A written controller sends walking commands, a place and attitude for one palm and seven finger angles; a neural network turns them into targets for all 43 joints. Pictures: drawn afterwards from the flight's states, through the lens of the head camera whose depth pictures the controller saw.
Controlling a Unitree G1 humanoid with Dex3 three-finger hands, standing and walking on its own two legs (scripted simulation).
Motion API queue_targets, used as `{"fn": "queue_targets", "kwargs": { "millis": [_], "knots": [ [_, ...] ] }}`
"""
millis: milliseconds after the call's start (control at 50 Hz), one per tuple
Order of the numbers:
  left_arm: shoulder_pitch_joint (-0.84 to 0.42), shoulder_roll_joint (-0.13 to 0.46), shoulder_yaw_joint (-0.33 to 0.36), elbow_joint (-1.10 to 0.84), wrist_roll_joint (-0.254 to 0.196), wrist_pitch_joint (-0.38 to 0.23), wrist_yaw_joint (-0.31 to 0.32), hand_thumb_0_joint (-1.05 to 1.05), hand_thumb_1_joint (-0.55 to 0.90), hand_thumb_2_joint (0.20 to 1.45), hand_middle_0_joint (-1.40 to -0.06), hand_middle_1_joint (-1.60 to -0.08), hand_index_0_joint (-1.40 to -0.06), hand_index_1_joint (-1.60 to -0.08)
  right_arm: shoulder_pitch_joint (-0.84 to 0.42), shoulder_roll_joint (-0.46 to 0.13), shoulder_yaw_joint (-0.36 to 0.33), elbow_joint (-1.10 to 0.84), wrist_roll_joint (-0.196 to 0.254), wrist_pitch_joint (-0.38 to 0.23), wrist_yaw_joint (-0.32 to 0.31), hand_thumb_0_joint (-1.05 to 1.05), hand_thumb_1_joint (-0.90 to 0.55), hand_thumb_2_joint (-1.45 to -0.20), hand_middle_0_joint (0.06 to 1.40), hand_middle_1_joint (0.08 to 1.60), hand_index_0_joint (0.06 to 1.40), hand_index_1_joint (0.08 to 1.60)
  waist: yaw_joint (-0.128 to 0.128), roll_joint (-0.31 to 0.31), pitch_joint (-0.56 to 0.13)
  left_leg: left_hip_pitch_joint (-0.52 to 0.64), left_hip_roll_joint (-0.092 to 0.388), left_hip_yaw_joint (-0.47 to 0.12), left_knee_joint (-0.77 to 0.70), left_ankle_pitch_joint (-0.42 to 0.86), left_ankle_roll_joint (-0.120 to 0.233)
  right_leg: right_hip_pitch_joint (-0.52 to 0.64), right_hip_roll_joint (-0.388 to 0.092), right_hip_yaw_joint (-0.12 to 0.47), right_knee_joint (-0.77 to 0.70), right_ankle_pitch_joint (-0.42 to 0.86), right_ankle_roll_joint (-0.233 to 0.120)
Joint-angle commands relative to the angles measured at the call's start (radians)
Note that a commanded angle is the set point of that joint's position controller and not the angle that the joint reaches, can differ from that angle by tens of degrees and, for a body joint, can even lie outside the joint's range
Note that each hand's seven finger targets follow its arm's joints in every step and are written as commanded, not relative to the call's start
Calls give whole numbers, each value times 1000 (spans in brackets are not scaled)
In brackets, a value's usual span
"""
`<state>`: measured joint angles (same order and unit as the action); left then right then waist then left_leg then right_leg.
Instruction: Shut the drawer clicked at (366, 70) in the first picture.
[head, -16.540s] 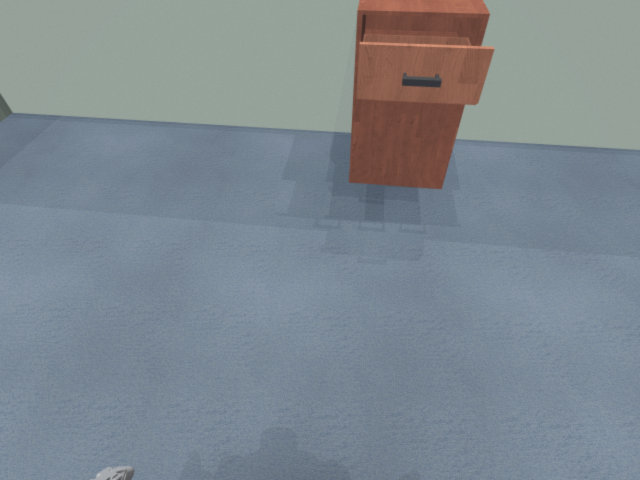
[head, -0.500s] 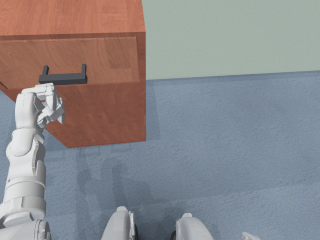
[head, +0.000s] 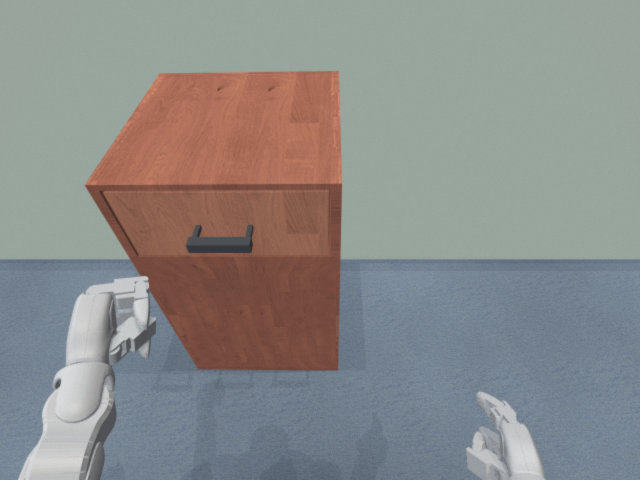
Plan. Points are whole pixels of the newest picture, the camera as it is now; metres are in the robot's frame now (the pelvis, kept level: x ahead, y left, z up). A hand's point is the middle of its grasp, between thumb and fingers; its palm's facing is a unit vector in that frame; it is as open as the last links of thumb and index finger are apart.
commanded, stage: draw the hand back to the body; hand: left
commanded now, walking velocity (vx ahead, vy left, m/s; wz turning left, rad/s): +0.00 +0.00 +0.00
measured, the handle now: (221, 237) +0.55 +0.24 -0.07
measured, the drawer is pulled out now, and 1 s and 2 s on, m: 0.00 0.00 0.00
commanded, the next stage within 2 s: step back with the hand held close in 0.62 s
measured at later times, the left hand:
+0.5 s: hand (77, 359) +0.18 +0.22 +0.18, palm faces +0.40 -0.82 -0.41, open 3.3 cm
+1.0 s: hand (83, 371) +0.18 +0.22 +0.16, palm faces +0.31 -0.82 -0.48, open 3.3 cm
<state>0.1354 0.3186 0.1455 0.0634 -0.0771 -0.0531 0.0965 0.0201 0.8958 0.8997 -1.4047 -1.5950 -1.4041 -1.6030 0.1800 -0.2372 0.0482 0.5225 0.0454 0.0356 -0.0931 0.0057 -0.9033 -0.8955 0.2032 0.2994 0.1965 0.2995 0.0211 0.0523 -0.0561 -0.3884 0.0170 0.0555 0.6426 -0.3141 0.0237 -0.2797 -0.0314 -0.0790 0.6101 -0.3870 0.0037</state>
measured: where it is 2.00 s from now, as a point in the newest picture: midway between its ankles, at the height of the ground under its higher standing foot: outside the picture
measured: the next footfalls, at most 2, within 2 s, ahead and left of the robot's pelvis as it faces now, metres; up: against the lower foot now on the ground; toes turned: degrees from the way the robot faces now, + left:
right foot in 1.96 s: -0.20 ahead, -0.09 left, +0.00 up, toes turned +1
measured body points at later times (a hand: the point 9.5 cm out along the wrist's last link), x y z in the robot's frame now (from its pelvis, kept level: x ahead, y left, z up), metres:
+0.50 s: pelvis +0.01 -0.02 +0.01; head -0.02 -0.05 +0.46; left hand +0.15 +0.26 +0.20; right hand +0.20 -0.25 -0.07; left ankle +0.01 +0.10 -0.73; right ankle -0.04 -0.12 -0.73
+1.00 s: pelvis -0.01 -0.01 +0.01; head +0.01 -0.03 +0.46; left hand +0.16 +0.26 +0.19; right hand +0.17 -0.26 -0.07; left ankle +0.01 +0.10 -0.72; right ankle -0.04 -0.12 -0.72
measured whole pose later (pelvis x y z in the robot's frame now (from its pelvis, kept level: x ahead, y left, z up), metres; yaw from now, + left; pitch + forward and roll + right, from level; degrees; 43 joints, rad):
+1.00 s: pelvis -0.01 -0.01 +0.01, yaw +0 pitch +0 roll +0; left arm 0.63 0.35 0.33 -0.51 -0.06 -0.18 0.09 0.02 0.89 0.90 -1.41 -1.59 -1.41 -1.60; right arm 0.18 -0.24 -0.02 0.54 0.01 -0.01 -0.06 0.01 -0.90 -0.90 0.20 0.30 0.20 0.30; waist 0.00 0.06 0.03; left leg -0.26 0.03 0.05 0.49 -0.22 0.00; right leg -0.16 -0.01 -0.08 0.47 -0.30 -0.01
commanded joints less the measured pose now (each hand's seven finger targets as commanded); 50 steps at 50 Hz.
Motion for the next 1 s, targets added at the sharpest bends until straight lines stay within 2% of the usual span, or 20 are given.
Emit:
{"fn": "queue_targets", "kwargs": {
  "millis": [0,80,140,220,280,340,420,440,500,560,620,660,720,740,760,780,820,840,920,980],
  "knots": [
    [-172,157,87,-291,-3,-44,31,0,900,900,-1400,-1600,-1400,-1600,-98,-119,-37,-125,-7,-65,-4,0,-900,-900,200,300,200,300,-17,-6,-104,270,1,-73,-178,203,6,32,34,29,-169,271,-33],
    [-29,160,118,-395,-8,-44,22,0,900,900,-1400,-1600,-1400,-1600,-113,-111,-36,-120,-13,-86,9,0,-900,-900,200,300,200,300,2,9,-84,313,0,-63,-212,282,3,101,32,29,-206,344,-31],
    [72,183,164,-438,-15,-45,17,0,900,900,-1400,-1600,-1400,-1600,-126,-108,-42,-114,-20,-98,16,0,-900,-900,200,300,200,300,12,-35,-36,309,-2,-49,-231,271,4,118,34,32,-245,350,-26],
    [138,190,199,-575,-18,-62,16,0,900,900,-1400,-1600,-1400,-1600,-130,-100,-48,-118,-23,-116,22,0,-900,-900,200,300,200,300,19,-1,-55,335,-4,-39,-233,299,8,155,24,36,-249,388,-23],
    [204,186,206,-657,-18,-73,18,0,900,900,-1400,-1600,-1400,-1600,-131,-95,-50,-117,-24,-138,26,0,-900,-900,200,300,200,300,21,25,-36,336,-5,-40,-235,299,5,154,24,33,-254,386,-22],
    [298,204,247,-705,-18,-84,22,0,900,900,-1400,-1600,-1400,-1600,-132,-93,-59,-115,-25,-158,24,0,-900,-900,200,300,200,300,31,-23,-32,336,-5,-31,-220,307,10,155,25,38,-262,411,-19],
    [365,197,264,-778,-18,-107,23,0,900,900,-1400,-1600,-1400,-1600,-133,-86,-64,-117,-20,-177,21,0,-900,-900,200,300,200,300,34,-12,-2,329,-2,-26,-209,284,11,130,20,39,-260,396,-15],
    [376,183,259,-724,-15,-103,22,0,900,900,-1400,-1600,-1400,-1600,-129,-84,-65,-103,-21,-180,20,0,-900,-900,200,300,200,300,29,-24,39,318,-3,-22,-210,267,10,110,23,40,-275,384,-14],
    [343,148,235,-666,-19,-104,18,0,900,900,-1400,-1600,-1400,-1600,-121,-91,-70,-100,-19,-173,14,0,-900,-900,200,300,200,300,19,-76,82,303,2,-27,-215,223,15,84,19,42,-280,324,-7],
    [313,168,243,-684,-17,-113,19,0,900,900,-1400,-1600,-1400,-1600,-126,-90,-70,-106,-21,-178,7,0,-900,-900,200,300,200,300,27,-34,55,316,-2,-28,-217,202,17,90,13,52,-282,293,-9],
    [322,178,250,-717,-14,-121,22,0,900,900,-1400,-1600,-1400,-1600,-131,-85,-69,-109,-25,-190,5,0,-900,-900,200,300,200,300,37,-43,18,325,-3,-28,-211,238,19,116,11,51,-266,339,-11],
    [323,180,252,-735,-15,-122,24,0,900,900,-1400,-1600,-1400,-1600,-133,-81,-65,-107,-25,-199,5,0,-900,-900,200,300,200,300,38,-4,17,323,-6,-27,-209,246,16,125,8,53,-265,355,-13],
    [333,183,260,-731,-15,-120,27,0,900,900,-1400,-1600,-1400,-1600,-129,-78,-64,-104,-26,-203,5,0,-900,-900,200,300,200,300,41,-21,19,321,-4,-29,-207,268,15,129,9,49,-258,385,-13],
    [126,359,432,-815,-6,-185,37,0,900,900,-1400,-1600,-1400,-1600,-89,-89,-61,-143,-31,-179,15,0,-900,-900,200,300,200,300,-6,-27,152,237,12,-45,-179,207,18,36,-54,118,-327,447,-3],
    [235,284,386,-714,0,-192,27,0,900,900,-1400,-1600,-1400,-1600,-93,-75,-74,-100,-34,-167,17,0,-900,-900,200,300,200,300,-5,-124,116,222,20,-48,-138,210,18,46,-81,121,-316,488,-7],
    [348,209,327,-647,6,-189,16,0,900,900,-1400,-1600,-1400,-1600,-88,-79,-77,-100,-38,-149,21,0,-900,-900,200,300,200,300,-13,-146,97,230,21,-46,-124,246,21,51,-86,108,-297,530,-5],
    [435,161,286,-664,8,-189,5,0,900,900,-1400,-1600,-1400,-1600,-92,-91,-86,-115,-38,-121,28,0,-900,-900,200,300,200,300,-18,-70,32,235,37,-44,-146,331,25,91,-78,86,-243,562,9],
    [456,155,283,-693,8,-193,3,0,900,900,-1400,-1600,-1400,-1600,-97,-95,-90,-123,-41,-115,28,0,-900,-900,200,300,200,300,-13,-18,3,246,43,-44,-163,389,25,105,-67,75,-221,561,10],
    [501,200,321,-778,8,-188,16,0,900,900,-1400,-1600,-1400,-1600,-95,-100,-101,-146,-40,-82,30,0,-900,-900,200,300,200,300,-13,-40,-68,222,60,-62,-163,475,23,143,-51,70,-183,544,9],
    [523,227,346,-830,4,-189,31,0,900,900,-1400,-1600,-1400,-1600,-98,-97,-102,-158,-38,-72,19,0,-900,-900,200,300,200,300,-11,-21,-96,213,69,-73,-169,506,21,148,-41,67,-158,536,7]
  ]
}}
